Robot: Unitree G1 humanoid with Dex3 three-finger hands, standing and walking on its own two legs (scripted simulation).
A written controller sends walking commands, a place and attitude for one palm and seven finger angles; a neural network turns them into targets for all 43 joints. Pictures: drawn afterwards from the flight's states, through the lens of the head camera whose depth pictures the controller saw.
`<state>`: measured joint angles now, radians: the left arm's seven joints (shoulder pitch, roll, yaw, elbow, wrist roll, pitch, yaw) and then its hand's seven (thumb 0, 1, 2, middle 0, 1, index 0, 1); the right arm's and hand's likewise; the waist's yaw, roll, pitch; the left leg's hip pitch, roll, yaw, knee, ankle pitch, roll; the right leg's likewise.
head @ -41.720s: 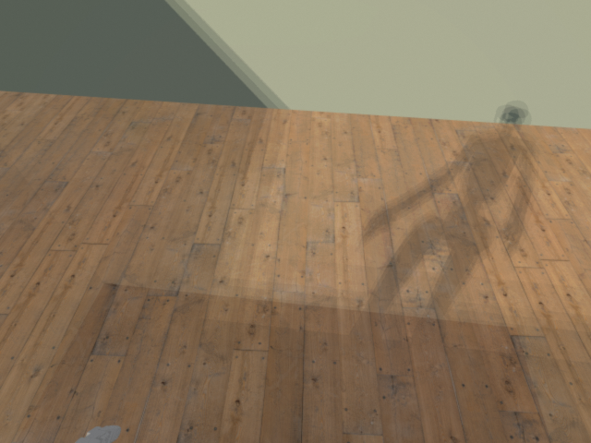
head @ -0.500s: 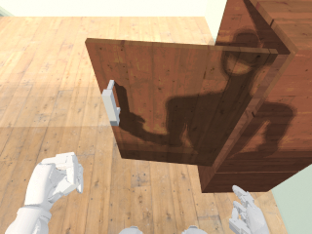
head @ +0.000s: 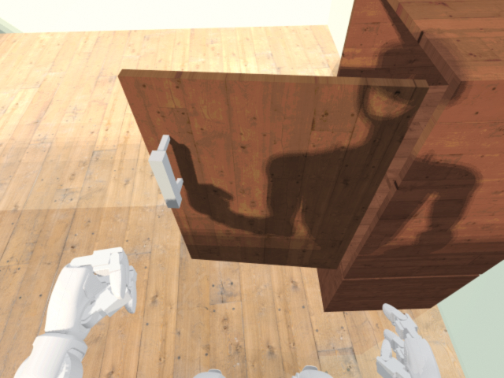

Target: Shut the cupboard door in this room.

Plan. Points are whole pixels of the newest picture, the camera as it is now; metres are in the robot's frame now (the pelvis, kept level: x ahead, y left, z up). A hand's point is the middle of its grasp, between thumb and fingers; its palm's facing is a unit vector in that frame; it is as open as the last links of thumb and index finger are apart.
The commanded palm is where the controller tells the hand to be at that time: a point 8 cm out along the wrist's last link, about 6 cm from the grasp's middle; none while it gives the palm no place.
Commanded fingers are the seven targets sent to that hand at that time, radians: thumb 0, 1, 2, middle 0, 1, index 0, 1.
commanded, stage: bring the fist close to the handle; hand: left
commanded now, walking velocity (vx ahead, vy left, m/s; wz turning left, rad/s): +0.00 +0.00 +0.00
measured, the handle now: (169, 172) +0.44 +0.17 +0.07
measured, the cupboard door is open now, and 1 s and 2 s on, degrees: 84 84 76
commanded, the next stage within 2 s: push the door shut along its arc in 1.44 s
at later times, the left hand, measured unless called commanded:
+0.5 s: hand (151, 251) +0.29 +0.17 +0.07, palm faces -0.05 -1.00 -0.04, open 3.1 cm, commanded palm +0.27 +0.22 +0.07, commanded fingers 0.00 0.90 0.90 -1.30 -1.50 -1.30 -1.50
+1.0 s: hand (173, 213) +0.35 +0.15 +0.07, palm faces -0.05 -1.00 -0.02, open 3.1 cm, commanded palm +0.33 +0.20 +0.07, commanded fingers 0.00 0.90 0.90 -1.30 -1.50 -1.30 -1.50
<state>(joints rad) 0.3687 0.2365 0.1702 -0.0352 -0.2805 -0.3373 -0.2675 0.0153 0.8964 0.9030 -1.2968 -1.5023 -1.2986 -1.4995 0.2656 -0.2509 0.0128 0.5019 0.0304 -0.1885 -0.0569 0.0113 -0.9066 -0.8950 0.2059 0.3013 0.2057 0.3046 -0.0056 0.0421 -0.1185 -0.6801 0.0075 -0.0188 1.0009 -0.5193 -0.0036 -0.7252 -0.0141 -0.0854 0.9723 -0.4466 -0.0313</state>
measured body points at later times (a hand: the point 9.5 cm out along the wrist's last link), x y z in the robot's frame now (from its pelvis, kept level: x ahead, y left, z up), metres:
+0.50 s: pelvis +0.00 +0.00 +0.00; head +0.05 -0.01 +0.45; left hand +0.28 +0.22 +0.07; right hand +0.15 -0.24 -0.08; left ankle -0.01 +0.12 -0.68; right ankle +0.02 -0.10 -0.68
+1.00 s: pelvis +0.00 +0.01 +0.00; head +0.06 +0.00 +0.45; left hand +0.35 +0.20 +0.07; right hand +0.13 -0.24 -0.10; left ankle -0.01 +0.12 -0.68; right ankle +0.02 -0.10 -0.68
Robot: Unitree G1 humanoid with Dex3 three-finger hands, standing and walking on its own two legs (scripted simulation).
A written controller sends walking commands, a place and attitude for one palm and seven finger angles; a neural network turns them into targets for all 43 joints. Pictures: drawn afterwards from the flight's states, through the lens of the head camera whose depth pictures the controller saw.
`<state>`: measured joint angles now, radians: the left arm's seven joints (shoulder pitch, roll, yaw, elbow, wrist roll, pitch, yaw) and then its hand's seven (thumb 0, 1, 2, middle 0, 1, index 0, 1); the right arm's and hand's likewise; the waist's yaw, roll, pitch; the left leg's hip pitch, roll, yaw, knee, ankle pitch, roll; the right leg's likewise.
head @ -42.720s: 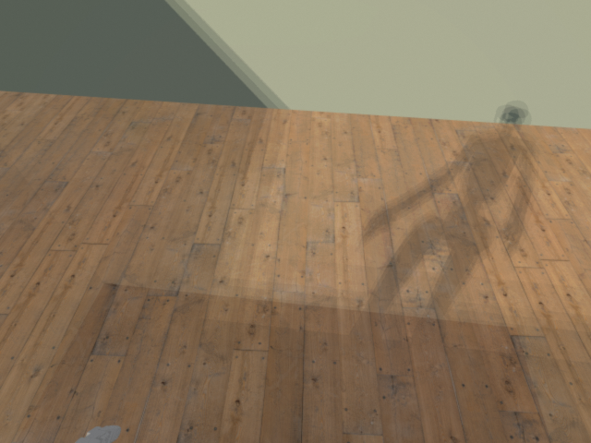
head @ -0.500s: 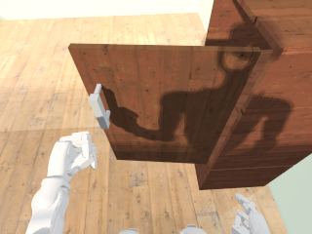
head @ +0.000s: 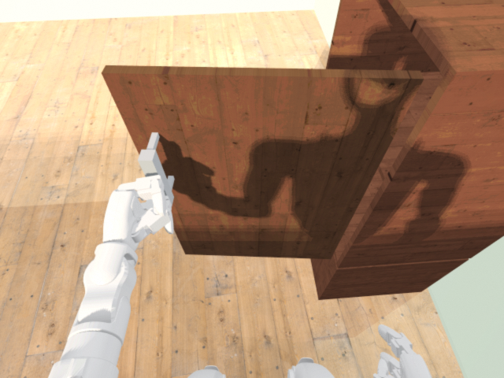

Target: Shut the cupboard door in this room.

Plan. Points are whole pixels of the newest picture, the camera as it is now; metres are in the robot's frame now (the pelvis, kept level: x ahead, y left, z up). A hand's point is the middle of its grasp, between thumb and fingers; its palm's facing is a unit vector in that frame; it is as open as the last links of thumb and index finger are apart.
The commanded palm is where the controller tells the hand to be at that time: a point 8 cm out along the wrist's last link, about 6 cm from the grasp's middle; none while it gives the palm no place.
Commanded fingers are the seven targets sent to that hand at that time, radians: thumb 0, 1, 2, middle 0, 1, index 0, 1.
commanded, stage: bring the fist close to the handle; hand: left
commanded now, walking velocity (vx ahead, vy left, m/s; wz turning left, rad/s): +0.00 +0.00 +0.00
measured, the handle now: (160, 171) +0.44 +0.17 +0.06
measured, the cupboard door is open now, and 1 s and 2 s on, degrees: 84 76 60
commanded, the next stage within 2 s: push the door shut along its arc in 0.44 s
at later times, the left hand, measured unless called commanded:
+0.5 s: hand (167, 214) +0.35 +0.14 +0.06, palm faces -0.02 -1.00 -0.03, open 3.1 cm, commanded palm +0.32 +0.20 +0.06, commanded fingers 0.00 0.90 0.90 -1.30 -1.50 -1.30 -1.50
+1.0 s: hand (173, 185) +0.41 +0.14 +0.06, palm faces -0.12 -0.99 -0.04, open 3.1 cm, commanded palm +0.39 +0.19 +0.06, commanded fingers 0.00 0.90 0.90 -1.30 -1.50 -1.30 -1.50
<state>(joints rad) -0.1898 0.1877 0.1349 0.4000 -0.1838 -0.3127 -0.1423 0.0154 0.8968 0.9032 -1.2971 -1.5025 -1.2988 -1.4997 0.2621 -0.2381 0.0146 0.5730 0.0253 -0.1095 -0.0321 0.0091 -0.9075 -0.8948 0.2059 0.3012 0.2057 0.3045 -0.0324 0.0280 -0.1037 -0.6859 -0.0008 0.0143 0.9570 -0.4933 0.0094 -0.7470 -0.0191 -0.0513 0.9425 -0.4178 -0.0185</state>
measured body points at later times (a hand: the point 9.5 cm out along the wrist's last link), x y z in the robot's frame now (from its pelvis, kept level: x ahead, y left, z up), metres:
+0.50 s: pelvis +0.00 +0.00 +0.00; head +0.06 -0.02 +0.45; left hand +0.34 +0.20 +0.07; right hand +0.13 -0.25 -0.10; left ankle -0.01 +0.11 -0.68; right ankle +0.02 -0.11 -0.68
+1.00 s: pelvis -0.01 -0.01 +0.00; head +0.07 -0.01 +0.44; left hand +0.41 +0.20 +0.07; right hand +0.09 -0.27 -0.12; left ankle -0.01 +0.11 -0.68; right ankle +0.02 -0.11 -0.68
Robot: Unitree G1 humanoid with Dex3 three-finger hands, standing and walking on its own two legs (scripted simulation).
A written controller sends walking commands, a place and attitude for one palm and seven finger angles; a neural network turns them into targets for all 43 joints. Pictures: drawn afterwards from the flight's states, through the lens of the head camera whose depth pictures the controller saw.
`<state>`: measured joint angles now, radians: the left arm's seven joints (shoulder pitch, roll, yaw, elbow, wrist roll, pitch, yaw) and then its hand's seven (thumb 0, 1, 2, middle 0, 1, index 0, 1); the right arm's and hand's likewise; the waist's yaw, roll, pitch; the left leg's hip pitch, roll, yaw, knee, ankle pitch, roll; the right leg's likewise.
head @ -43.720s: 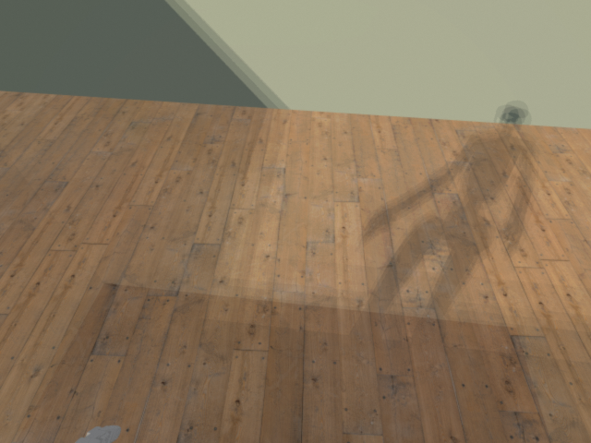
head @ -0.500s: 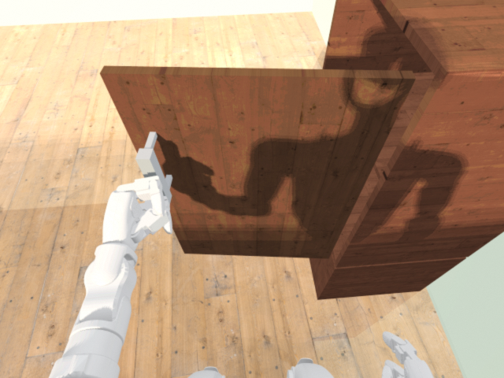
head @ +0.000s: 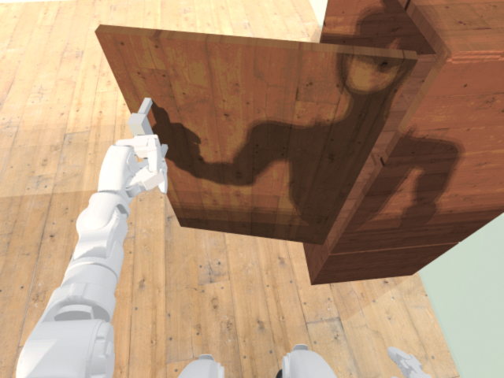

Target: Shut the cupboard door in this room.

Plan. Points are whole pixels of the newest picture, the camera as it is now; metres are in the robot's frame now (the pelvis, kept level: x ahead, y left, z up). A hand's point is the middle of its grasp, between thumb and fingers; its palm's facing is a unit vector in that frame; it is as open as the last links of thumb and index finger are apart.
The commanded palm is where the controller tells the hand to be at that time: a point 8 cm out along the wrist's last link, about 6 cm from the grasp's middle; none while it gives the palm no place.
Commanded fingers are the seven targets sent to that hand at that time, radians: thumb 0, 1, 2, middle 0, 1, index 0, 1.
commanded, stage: push the door shut along its arc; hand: left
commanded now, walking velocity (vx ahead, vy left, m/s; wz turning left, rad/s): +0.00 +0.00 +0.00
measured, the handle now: (152, 137) +0.50 +0.17 +0.07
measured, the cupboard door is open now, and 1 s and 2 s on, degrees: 76 60 53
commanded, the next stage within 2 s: pull the fist back off the door in 1.42 s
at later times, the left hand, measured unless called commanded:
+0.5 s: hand (173, 147) +0.47 +0.13 +0.07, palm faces -0.27 -0.96 -0.01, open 3.1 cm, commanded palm +0.47 +0.18 +0.07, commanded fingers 0.00 0.90 0.90 -1.30 -1.50 -1.30 -1.50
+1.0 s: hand (209, 120) +0.53 +0.08 +0.07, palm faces -0.41 -0.91 +0.00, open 3.1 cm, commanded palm +0.53 +0.13 +0.07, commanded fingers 0.00 0.90 0.90 -1.30 -1.50 -1.30 -1.50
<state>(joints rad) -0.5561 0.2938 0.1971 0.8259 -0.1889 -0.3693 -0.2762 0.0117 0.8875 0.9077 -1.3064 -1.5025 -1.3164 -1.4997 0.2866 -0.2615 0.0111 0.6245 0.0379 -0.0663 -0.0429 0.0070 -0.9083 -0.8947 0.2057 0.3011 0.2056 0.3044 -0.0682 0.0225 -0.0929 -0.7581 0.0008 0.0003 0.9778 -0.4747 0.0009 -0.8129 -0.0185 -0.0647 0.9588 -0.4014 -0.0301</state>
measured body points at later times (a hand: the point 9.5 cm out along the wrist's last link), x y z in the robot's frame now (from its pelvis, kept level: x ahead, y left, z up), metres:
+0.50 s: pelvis -0.01 +0.01 -0.01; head +0.10 +0.02 +0.43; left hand +0.48 +0.19 +0.07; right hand +0.03 -0.25 -0.13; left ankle +0.00 +0.12 -0.68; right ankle +0.04 -0.10 -0.68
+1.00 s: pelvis +0.00 +0.02 -0.02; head +0.14 +0.02 +0.40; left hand +0.55 +0.13 +0.07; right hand -0.01 -0.24 -0.13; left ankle +0.00 +0.12 -0.68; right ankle +0.04 -0.10 -0.68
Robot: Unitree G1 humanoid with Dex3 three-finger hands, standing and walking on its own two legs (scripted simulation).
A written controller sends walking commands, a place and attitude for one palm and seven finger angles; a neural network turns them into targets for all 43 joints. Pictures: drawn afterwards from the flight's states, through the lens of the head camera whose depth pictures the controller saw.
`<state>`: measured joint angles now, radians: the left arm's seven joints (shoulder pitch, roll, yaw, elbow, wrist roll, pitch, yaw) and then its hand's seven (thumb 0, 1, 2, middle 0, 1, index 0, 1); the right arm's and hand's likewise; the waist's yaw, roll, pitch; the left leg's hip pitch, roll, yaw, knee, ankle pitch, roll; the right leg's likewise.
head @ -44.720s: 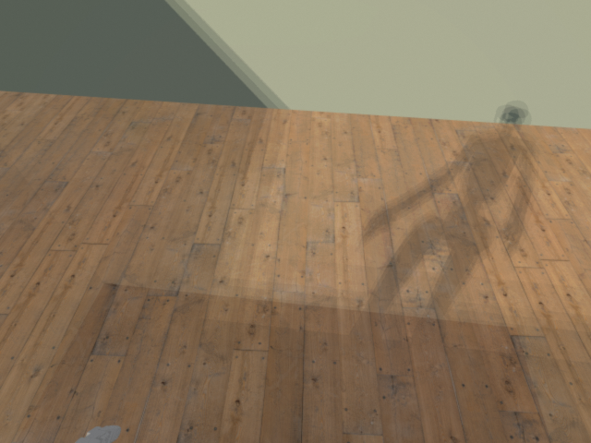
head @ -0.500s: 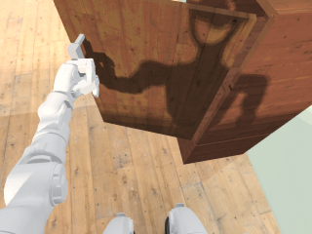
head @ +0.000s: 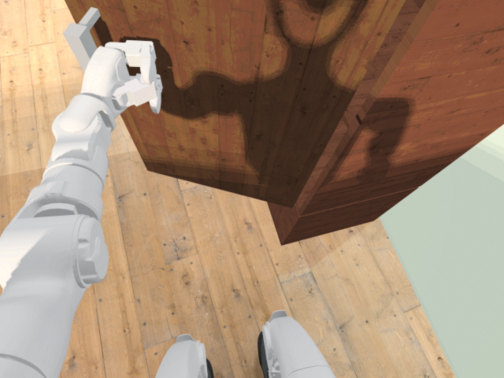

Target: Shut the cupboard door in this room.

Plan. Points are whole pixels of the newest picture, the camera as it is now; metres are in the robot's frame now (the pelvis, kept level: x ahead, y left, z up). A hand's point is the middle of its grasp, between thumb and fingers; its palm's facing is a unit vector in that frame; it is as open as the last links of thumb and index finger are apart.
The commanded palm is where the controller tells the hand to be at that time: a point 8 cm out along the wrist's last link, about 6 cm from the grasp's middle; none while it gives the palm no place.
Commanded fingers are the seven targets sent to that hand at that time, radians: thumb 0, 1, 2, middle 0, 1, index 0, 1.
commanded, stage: push the door shut along its arc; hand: left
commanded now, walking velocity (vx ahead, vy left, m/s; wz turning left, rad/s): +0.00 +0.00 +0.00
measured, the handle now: (101, 59) +0.60 +0.15 +0.09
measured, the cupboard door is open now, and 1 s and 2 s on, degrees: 60 53 53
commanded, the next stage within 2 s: pull the fist back off the door in 0.42 s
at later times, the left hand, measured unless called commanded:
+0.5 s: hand (171, 73) +0.55 +0.05 +0.10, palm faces -0.44 -0.90 -0.02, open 3.4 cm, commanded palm +0.57 +0.08 +0.09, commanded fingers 0.00 0.90 0.90 -1.30 -1.50 -1.30 -1.50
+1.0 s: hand (185, 73) +0.55 +0.03 +0.10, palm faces +0.04 -1.00 -0.03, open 3.1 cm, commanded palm +0.50 +0.09 +0.09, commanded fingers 0.00 0.90 0.90 -1.30 -1.50 -1.30 -1.50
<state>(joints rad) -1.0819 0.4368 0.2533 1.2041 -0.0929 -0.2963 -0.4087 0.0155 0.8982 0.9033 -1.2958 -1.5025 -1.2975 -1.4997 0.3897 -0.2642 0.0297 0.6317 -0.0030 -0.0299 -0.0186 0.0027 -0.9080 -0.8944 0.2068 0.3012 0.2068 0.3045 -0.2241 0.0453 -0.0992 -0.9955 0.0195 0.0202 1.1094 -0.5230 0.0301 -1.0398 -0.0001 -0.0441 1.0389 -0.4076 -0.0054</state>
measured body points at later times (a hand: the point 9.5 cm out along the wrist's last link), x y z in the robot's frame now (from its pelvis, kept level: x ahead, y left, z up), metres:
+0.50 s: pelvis +0.00 -0.02 -0.01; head +0.16 -0.01 +0.41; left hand +0.57 +0.10 +0.10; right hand -0.02 -0.29 -0.12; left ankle -0.01 +0.10 -0.66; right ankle +0.04 -0.12 -0.66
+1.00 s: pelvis +0.00 -0.02 +0.01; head +0.14 -0.04 +0.44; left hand +0.54 +0.08 +0.10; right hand -0.04 -0.26 -0.11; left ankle -0.01 +0.10 -0.66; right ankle +0.04 -0.12 -0.66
